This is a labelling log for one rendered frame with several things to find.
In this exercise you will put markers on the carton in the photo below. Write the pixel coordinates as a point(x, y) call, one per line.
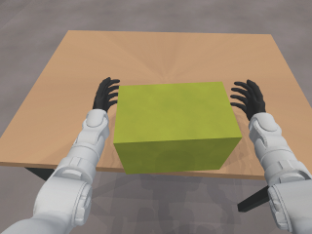
point(178, 127)

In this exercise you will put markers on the table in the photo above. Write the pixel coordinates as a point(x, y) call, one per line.
point(50, 118)

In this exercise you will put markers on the robot left hand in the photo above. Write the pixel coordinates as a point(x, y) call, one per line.
point(103, 96)

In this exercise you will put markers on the robot right hand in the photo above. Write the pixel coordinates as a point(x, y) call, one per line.
point(253, 100)

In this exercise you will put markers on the robot right upper arm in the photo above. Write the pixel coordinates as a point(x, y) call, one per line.
point(291, 206)

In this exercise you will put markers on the right robot forearm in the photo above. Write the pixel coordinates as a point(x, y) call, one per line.
point(273, 152)

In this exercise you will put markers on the left robot forearm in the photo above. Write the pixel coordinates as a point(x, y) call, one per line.
point(84, 154)

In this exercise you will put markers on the robot left upper arm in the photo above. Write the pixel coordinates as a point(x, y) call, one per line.
point(63, 204)

